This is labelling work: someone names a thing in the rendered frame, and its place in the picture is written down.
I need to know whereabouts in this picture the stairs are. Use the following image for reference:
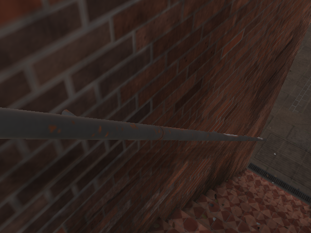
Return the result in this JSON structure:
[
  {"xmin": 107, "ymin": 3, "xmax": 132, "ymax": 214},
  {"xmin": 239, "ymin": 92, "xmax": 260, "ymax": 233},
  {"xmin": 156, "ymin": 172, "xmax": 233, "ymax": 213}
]
[{"xmin": 133, "ymin": 168, "xmax": 311, "ymax": 233}]

